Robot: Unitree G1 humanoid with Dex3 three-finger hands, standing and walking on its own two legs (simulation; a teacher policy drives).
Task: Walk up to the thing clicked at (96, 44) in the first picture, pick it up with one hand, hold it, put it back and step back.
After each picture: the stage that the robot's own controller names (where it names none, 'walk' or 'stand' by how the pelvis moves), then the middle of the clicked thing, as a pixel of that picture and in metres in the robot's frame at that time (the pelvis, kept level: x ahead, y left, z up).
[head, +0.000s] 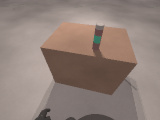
stand; (97, 37) +0.73 -0.01 +0.10
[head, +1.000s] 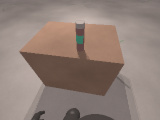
walk; (80, 37) +0.64 +0.16 +0.13
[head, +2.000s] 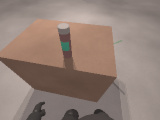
stand; (65, 43) +0.50 +0.21 +0.14
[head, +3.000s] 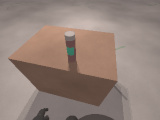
stand; (71, 48) +0.52 +0.19 +0.10
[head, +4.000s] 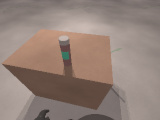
stand; (66, 52) +0.49 +0.22 +0.10
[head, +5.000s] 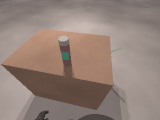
stand; (65, 53) +0.48 +0.23 +0.10
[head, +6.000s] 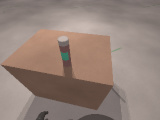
stand; (65, 53) +0.48 +0.23 +0.10
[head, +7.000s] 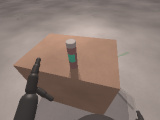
rise first; (72, 55) +0.48 +0.21 +0.10
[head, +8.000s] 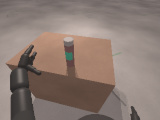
go down; (69, 53) +0.50 +0.20 +0.10
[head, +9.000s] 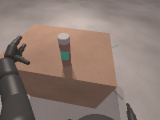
go down; (65, 52) +0.46 +0.19 +0.11
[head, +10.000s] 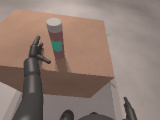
close in; (57, 42) +0.48 +0.20 +0.15
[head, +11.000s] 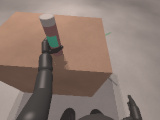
close; (53, 38) +0.51 +0.22 +0.16
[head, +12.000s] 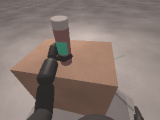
lift; (63, 44) +0.34 +0.17 +0.31
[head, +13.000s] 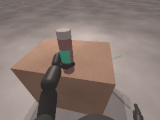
hold; (66, 53) +0.34 +0.16 +0.26
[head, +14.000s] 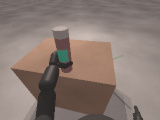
hold; (64, 52) +0.33 +0.18 +0.27
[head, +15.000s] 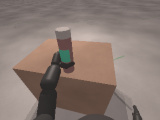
hold; (66, 52) +0.33 +0.17 +0.27
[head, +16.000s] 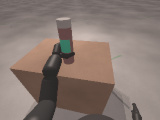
crouch; (66, 43) +0.38 +0.17 +0.29
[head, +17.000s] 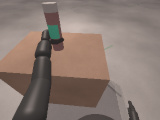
lower; (54, 29) +0.49 +0.21 +0.29
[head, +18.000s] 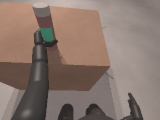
lower; (47, 30) +0.53 +0.22 +0.17
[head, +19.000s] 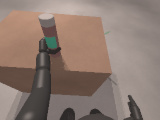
lower; (51, 39) +0.50 +0.22 +0.16
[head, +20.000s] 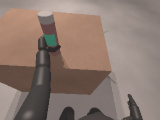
lower; (51, 36) +0.51 +0.22 +0.16
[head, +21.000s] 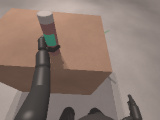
lower; (50, 36) +0.51 +0.23 +0.16
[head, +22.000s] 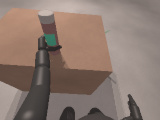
open; (51, 36) +0.51 +0.23 +0.16
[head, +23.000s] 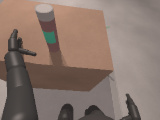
rise; (50, 33) +0.50 +0.22 +0.16
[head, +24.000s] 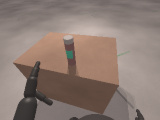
sink last; (70, 51) +0.50 +0.23 +0.12
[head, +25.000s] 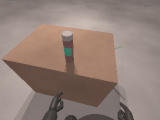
stand; (68, 48) +0.50 +0.21 +0.11
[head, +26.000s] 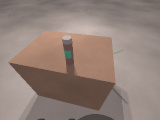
stand; (68, 51) +0.51 +0.22 +0.10
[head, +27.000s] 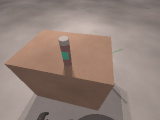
stand; (66, 52) +0.49 +0.23 +0.10
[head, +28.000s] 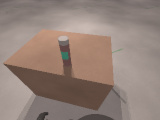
stand; (65, 52) +0.49 +0.23 +0.10
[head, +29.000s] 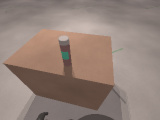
stand; (65, 52) +0.49 +0.23 +0.10
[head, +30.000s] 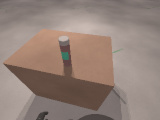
stand; (65, 52) +0.48 +0.23 +0.10
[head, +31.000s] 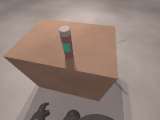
walk; (67, 44) +0.51 +0.21 +0.11
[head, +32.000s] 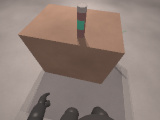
walk; (81, 22) +0.72 +0.15 +0.13
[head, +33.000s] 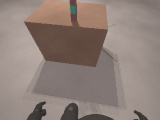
walk; (73, 8) +1.01 +0.30 +0.13
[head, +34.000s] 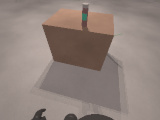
stand; (84, 15) +1.12 +0.18 +0.11
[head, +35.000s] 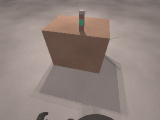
stand; (81, 21) +1.12 +0.20 +0.10
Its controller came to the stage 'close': yes
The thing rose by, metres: 0.21
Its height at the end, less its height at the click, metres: +0.00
